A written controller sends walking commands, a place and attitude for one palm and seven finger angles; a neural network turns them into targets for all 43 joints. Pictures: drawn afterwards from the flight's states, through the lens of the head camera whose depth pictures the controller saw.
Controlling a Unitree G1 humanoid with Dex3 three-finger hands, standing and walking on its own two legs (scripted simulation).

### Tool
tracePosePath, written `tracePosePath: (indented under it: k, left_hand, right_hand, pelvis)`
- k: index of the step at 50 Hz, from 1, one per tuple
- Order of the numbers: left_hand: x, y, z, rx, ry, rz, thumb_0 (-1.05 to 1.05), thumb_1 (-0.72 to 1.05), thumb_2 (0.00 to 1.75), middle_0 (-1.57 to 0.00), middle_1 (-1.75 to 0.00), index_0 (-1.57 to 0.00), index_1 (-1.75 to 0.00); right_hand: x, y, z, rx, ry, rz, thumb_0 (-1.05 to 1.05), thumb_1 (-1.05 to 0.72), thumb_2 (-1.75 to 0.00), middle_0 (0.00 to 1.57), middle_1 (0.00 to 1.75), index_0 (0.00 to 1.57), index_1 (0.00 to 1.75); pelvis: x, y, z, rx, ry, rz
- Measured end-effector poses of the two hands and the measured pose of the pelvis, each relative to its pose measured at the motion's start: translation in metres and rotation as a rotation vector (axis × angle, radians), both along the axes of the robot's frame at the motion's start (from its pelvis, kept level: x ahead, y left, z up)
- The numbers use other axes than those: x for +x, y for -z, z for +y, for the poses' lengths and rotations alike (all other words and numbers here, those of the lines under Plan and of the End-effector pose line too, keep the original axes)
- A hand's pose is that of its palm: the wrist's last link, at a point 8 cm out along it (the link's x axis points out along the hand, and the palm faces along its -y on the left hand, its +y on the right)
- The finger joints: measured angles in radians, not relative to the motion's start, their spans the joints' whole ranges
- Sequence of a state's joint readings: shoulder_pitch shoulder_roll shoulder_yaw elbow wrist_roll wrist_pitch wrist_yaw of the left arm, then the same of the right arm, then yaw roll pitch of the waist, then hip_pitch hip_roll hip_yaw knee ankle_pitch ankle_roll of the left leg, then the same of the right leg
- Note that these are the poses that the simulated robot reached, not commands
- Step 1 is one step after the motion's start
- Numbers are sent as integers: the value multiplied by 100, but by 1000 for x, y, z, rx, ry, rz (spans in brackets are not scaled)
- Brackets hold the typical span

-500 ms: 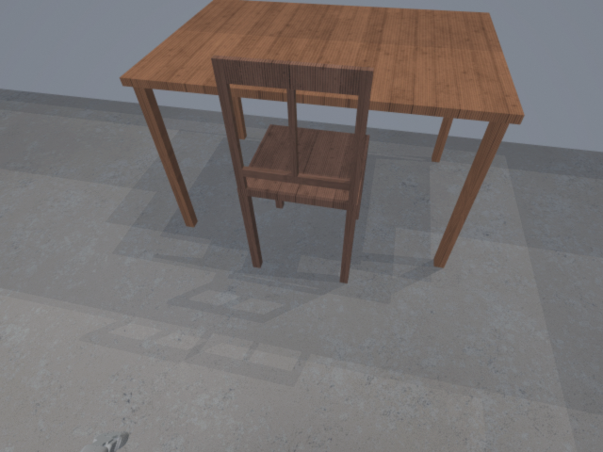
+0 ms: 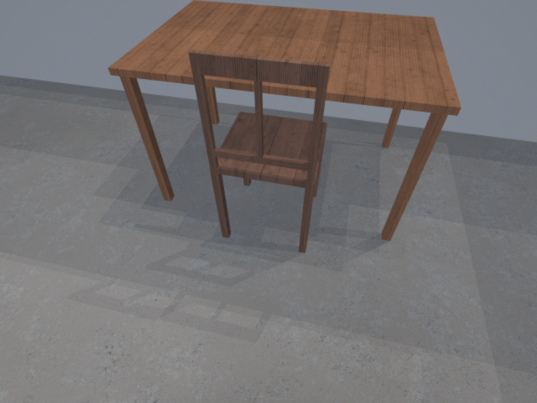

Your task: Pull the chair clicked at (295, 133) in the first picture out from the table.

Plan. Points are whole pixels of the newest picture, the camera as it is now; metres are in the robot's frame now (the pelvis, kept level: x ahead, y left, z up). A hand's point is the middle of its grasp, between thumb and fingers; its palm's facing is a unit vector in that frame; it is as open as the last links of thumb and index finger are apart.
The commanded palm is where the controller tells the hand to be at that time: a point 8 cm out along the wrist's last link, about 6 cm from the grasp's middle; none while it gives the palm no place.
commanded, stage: stand and wait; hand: left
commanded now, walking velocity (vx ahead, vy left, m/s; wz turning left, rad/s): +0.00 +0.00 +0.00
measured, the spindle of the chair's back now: (259, 121) +0.93 +0.09 -0.11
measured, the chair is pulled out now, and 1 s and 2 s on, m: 0.00 0.00 0.00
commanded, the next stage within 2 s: look at it before walking up in 0.32 s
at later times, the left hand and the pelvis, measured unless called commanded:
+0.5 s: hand out of the picture +0.07 +0.25 -0.15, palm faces -0.02 -0.94 -0.34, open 7.4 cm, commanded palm none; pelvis -0.01 +0.01 +0.00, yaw +0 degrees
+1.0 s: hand out of the picture +0.07 +0.26 -0.15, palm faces -0.02 -0.94 -0.34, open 7.4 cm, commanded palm none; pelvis +0.00 +0.01 +0.00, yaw +0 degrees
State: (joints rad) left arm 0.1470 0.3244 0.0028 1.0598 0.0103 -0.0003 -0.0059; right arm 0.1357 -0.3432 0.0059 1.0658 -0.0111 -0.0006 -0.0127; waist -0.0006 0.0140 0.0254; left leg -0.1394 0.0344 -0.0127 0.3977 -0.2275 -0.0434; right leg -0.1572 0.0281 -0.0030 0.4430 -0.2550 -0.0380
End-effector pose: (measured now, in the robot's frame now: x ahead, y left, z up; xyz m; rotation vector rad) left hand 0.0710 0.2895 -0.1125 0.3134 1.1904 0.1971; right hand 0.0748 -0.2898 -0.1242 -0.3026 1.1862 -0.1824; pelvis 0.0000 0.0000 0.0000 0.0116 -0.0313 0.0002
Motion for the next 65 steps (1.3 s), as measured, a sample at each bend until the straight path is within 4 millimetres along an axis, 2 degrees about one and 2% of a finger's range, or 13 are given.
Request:
tracePosePath:
  k: [8, 17, 30, 57, 65]
  left_hand:
    - [-13, 0, 4, 5, -10, 28, 1, 90, 90, -21, -30, -20, -30]
    - [-12, -1, 6, 3, -5, 23, 1, 90, 90, -21, -30, -20, -30]
    - [-4, -1, 7, -6, 5, 4, 1, 90, 90, -21, -30, -20, -30]
    - [-1, -2, 10, 3, -1, 24, 1, 90, 90, -21, -30, -20, -30]
    - [5, 1, 7, 3, 19, 31, 1, 90, 90, -21, -30, -20, -30]
  right_hand:
    - [-19, 1, -1, -2, 13, 41, 1, -91, -90, 20, 29, 20, 30]
    - [-27, 3, 4, 8, 19, 50, 1, -91, -90, 20, 29, 20, 30]
    - [-24, 0, 9, 10, 21, 38, 1, -91, -90, 21, 30, 20, 30]
    - [-6, -1, 8, 7, 17, 25, 1, -91, -90, 21, 30, 20, 30]
    - [-9, -2, 6, -1, 52, 1, 1, -91, -90, 20, 29, 20, 30]
  pelvis:
    - [-5, -1, 1, -2, 0, -1]
    - [-8, -2, 4, -2, 3, 0]
    - [-8, -3, 7, -2, 5, 4]
    - [2, -4, 7, -3, 13, 9]
    - [1, -2, 7, -4, 49, 8]
